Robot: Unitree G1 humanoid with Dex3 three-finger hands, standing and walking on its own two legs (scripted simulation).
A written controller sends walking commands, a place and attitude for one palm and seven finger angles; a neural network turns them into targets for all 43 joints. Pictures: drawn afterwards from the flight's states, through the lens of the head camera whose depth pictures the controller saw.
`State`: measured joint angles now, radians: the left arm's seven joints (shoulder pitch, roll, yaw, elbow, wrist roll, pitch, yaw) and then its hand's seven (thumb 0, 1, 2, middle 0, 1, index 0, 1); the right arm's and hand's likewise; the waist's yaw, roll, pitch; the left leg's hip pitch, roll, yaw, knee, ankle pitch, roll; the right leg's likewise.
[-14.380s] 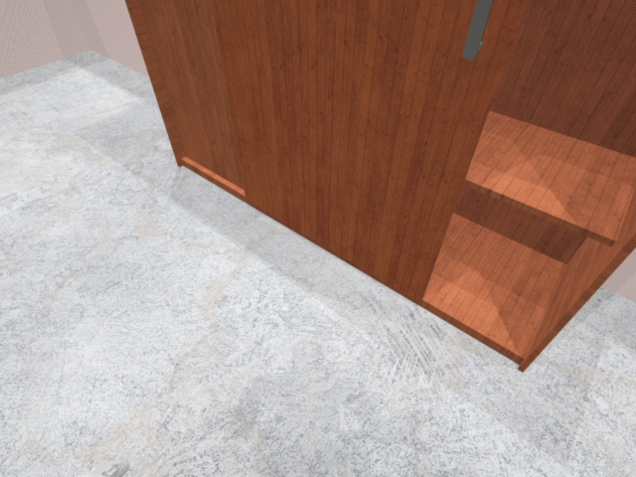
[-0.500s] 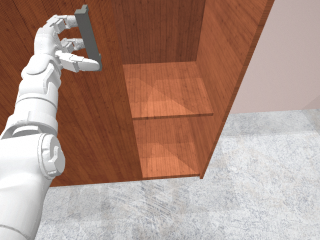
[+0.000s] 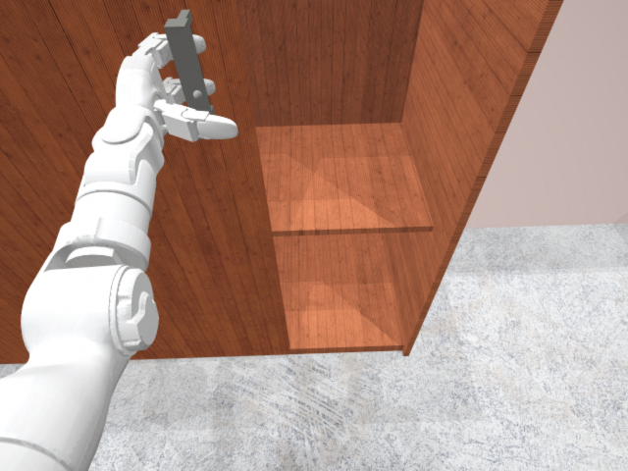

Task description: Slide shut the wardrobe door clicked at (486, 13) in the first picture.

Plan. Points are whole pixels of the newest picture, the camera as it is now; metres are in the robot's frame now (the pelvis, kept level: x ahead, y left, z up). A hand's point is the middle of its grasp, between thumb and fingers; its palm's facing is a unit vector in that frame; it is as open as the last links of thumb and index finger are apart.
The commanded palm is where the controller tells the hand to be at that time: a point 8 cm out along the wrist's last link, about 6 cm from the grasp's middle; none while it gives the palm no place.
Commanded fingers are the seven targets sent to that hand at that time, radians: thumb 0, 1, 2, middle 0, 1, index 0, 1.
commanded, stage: slide the fingers in behind the handle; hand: left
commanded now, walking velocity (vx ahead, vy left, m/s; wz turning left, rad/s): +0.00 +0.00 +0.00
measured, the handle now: (196, 77) +0.55 +0.14 +0.24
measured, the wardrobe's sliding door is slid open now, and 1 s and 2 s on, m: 0.38 0.38 0.38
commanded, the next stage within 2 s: grip the handle and tug to test in 1.00 s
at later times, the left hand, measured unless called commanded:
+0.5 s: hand (201, 96) +0.48 +0.12 +0.24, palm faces +0.02 -1.00 +0.00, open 14.1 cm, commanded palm +0.47 +0.17 +0.23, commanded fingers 0.00 -0.50 0.30 -0.30 -1.20 -0.30 -1.20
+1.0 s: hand (208, 95) +0.49 +0.11 +0.24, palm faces +0.01 -1.00 -0.01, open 14.1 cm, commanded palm +0.47 +0.16 +0.23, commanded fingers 0.00 -0.50 0.30 -0.30 -1.20 -0.30 -1.20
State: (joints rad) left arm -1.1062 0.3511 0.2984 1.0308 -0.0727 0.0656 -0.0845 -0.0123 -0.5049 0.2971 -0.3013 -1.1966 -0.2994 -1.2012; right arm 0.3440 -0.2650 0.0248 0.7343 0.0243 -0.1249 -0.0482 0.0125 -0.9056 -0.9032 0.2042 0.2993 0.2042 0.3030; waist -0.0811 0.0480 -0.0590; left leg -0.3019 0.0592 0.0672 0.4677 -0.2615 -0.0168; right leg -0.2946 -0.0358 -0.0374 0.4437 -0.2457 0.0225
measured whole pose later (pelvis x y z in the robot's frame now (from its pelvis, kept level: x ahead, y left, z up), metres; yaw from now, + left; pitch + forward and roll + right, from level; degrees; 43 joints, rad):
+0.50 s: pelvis +0.00 +0.00 +0.00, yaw +0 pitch +5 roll -1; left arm -1.07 0.31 0.27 0.95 -0.09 0.10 -0.05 -0.01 -0.51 0.30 -0.30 -1.20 -0.28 -1.20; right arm 0.35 -0.27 0.01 0.75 0.03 -0.11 -0.05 0.01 -0.91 -0.90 0.20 0.30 0.20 0.30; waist -0.07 0.05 -0.06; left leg -0.28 0.06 0.06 0.46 -0.26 -0.02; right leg -0.27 -0.03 -0.04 0.43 -0.24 0.02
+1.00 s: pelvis -0.01 +0.00 +0.00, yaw +0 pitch +6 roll +0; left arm -1.14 0.32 0.27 1.06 -0.07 0.06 -0.03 -0.01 -0.51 0.30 -0.30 -1.20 -0.29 -1.20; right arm 0.37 -0.26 0.02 0.77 0.02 -0.13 -0.05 0.01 -0.91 -0.90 0.20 0.30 0.20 0.30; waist -0.09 0.04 -0.06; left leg -0.31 0.05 0.07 0.48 -0.26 -0.01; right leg -0.30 -0.04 -0.03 0.45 -0.24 0.03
